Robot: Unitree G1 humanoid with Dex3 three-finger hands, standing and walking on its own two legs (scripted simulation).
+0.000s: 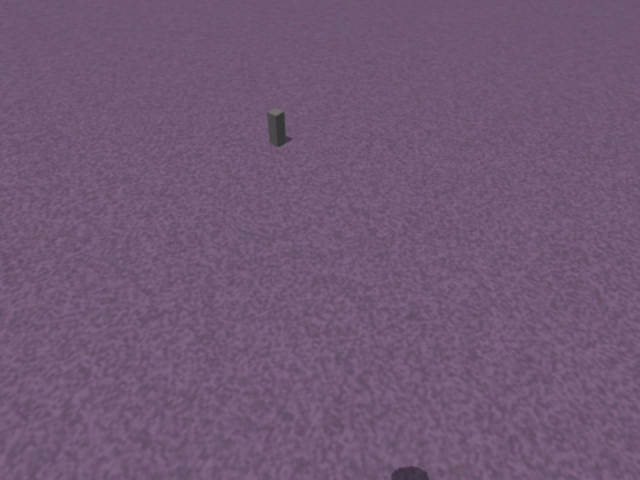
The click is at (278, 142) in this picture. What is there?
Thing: carton on end
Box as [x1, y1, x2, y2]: [267, 108, 285, 146]
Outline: 274,108 267,112 270,143 278,146 285,142 284,114 283,111
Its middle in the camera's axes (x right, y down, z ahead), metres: -0.26 -0.68 +2.21
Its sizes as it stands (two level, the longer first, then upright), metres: 0.069 0.066 0.196
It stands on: the floor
